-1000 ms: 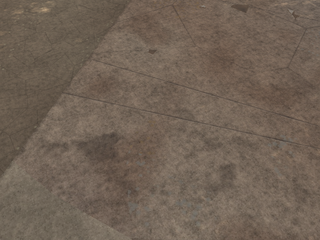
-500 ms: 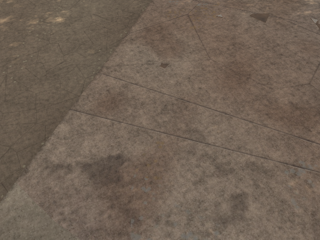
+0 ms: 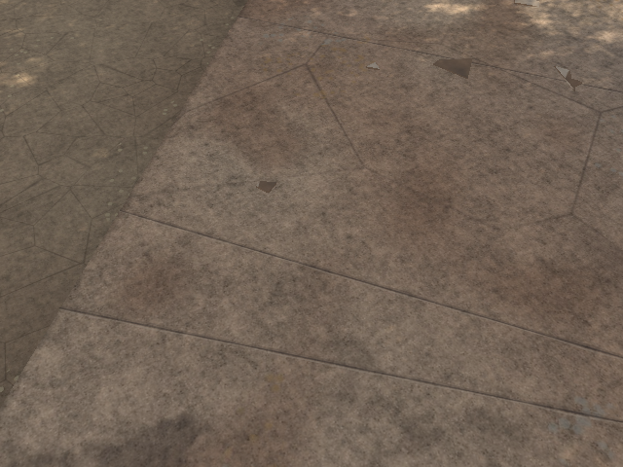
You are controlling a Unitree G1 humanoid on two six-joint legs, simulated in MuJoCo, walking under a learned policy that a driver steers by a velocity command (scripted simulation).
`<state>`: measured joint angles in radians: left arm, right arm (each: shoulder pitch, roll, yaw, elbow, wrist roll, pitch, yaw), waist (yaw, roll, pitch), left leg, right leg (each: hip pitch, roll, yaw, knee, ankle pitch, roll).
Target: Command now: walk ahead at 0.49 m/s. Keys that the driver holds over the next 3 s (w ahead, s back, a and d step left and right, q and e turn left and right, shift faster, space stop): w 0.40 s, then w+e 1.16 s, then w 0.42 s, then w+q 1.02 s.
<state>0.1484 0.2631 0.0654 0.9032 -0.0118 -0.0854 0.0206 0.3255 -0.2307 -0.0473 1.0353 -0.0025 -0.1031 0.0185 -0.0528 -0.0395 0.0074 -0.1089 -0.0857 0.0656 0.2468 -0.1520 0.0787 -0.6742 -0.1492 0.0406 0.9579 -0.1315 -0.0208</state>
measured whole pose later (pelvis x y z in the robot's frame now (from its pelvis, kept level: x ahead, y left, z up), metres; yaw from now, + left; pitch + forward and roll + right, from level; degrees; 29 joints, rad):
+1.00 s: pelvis +0.56 -0.03 +0.00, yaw -16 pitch +1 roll +1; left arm 0.25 0.30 0.10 0.83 -0.03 -0.04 0.02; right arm 0.22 -0.25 -0.07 0.95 -0.01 -0.11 0.01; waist -0.03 -0.05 0.02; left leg -0.18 -0.01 0.12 0.34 -0.17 0.03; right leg -0.62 -0.10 0.05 1.12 -0.26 -0.03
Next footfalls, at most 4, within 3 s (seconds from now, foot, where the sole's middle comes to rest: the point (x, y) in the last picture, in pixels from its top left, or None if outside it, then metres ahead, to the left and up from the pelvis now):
0.26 right None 0.34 -0.16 -0.78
0.78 left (278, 413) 0.64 0.07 -0.78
1.30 right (414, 337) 0.82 -0.27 -0.78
1.82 left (395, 228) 1.18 -0.28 -0.78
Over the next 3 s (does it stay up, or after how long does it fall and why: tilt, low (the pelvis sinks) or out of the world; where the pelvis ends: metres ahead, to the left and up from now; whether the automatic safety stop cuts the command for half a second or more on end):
stays up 1.51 -0.54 -0.01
